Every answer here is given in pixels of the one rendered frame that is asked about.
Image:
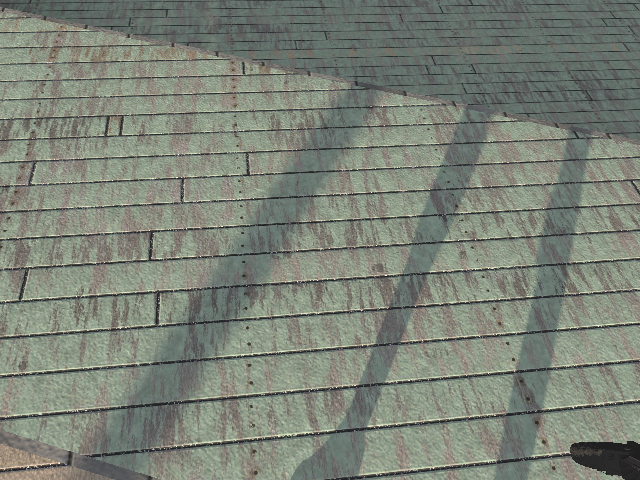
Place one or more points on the right robot hand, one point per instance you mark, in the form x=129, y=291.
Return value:
x=614, y=458

